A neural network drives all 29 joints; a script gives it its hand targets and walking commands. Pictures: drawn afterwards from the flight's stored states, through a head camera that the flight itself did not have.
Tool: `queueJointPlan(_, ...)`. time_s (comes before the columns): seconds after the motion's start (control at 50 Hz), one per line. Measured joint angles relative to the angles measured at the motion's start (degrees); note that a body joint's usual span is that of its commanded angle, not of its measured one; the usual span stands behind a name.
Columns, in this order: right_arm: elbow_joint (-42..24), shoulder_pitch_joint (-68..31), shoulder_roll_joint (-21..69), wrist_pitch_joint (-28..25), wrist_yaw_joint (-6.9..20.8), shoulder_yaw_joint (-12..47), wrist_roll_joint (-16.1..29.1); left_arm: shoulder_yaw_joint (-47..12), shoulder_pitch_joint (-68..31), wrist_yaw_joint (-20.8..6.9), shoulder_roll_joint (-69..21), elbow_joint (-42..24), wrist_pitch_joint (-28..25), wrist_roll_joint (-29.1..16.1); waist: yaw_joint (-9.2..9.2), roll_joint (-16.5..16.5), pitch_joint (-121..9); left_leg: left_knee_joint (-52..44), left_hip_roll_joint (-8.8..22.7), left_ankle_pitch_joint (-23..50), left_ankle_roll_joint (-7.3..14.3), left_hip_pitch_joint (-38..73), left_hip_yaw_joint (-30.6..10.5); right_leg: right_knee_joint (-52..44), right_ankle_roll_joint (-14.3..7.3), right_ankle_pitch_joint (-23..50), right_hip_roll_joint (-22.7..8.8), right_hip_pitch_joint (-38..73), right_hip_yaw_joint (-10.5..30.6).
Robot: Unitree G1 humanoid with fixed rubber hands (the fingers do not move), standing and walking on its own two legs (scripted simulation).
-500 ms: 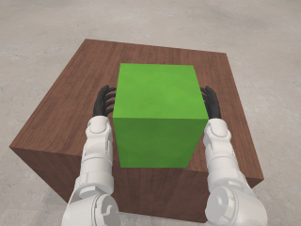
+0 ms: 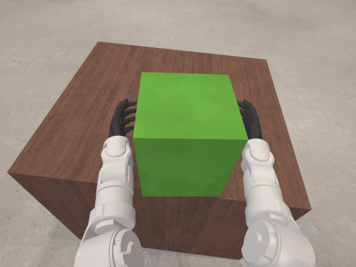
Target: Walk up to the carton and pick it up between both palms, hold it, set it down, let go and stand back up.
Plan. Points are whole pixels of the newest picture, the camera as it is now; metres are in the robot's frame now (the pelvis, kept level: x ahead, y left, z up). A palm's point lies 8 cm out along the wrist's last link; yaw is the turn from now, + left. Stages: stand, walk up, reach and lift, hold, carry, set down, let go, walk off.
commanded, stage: set down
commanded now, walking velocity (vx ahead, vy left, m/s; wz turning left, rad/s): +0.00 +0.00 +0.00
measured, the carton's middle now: (183, 138) +0.42 +0.02 +0.04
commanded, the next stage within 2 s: none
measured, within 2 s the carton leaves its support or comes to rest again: neither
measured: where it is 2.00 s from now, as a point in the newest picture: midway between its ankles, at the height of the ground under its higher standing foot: outside the picture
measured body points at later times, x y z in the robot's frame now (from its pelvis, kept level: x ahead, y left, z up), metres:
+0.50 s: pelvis -0.01 +0.00 -0.01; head +0.05 +0.00 +0.43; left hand +0.42 +0.18 +0.06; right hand +0.46 -0.14 +0.07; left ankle +0.00 +0.12 -0.75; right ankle +0.00 -0.11 -0.75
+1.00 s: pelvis -0.03 -0.02 -0.01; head +0.02 -0.02 +0.43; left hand +0.42 +0.21 +0.14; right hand +0.46 -0.18 +0.14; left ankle +0.00 +0.12 -0.75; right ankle -0.01 -0.11 -0.75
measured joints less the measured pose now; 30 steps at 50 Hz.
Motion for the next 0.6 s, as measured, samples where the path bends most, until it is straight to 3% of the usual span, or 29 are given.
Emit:
queueJointPlan(0.1,3.5,-0.9,-2.8,-0.5,-0.3,4.1,3.1,-3.2,-0.6,2.1,2.9,3.4,-0.4,-1.9,0.14,-0.2,-0.1,0.5,0.3,-0.1,0.0,-0.9,0.5,0.2,-0.1,0.1,0.2,-0.9,0.3)
queueJointPlan(0.22,12.2,-4.3,-9.0,0.6,-3.6,15.6,15.2,-12.6,-2.9,7.7,8.9,11.0,-2.4,-11.6,0.80,0.8,-3.2,3.9,1.2,-0.9,0.0,-8.4,1.0,1.1,-0.2,1.1,0.9,-7.5,0.7)
queueJointPlan(0.34,19.0,-8.4,-13.9,0.6,-5.7,25.2,25.4,-19.0,-7.7,10.7,12.5,21.0,-6.6,-20.4,2.34,1.9,-7.8,7.7,2.0,-1.6,0.1,-17.4,1.0,3.0,-0.2,1.5,1.6,-15.7,0.8)
queueJointPlan(0.46,23.6,-10.9,-17.2,-1.1,-6.8,32.6,33.0,-22.4,-9.6,10.6,14.0,27.5,-10.6,-25.8,3.68,2.8,-11.7,10.8,2.7,-2.9,-0.3,-22.1,0.2,4.8,-0.5,0.7,2.2,-19.8,0.3)
queueJointPlan(0.6,27.2,-13.4,-21.8,-1.7,-6.7,37.9,40.2,-23.5,-9.9,8.5,17.3,29.3,-11.4,-29.0,3.63,3.0,-12.8,11.8,2.9,-3.3,-0.7,-22.2,-0.9,6.2,-1.1,-0.2,2.5,-19.7,-0.5)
